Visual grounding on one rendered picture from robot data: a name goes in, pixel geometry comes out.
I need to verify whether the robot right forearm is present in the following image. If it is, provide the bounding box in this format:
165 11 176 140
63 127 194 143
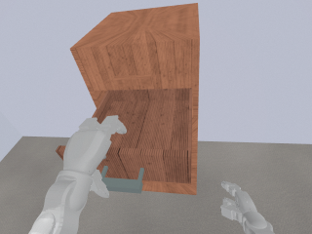
242 211 275 234

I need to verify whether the left robot hand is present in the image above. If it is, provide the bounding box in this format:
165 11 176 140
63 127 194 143
63 115 127 198

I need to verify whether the right robot hand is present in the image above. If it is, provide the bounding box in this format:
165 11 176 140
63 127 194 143
220 180 257 226

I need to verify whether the drawer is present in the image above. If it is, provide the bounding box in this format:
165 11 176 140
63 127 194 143
56 88 192 184

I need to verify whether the robot left forearm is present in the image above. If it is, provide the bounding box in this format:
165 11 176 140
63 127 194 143
28 169 93 234

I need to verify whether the cabinet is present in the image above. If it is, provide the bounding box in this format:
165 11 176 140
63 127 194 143
70 3 200 195

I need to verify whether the handle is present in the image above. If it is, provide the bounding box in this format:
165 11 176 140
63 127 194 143
101 166 144 194
113 74 153 87

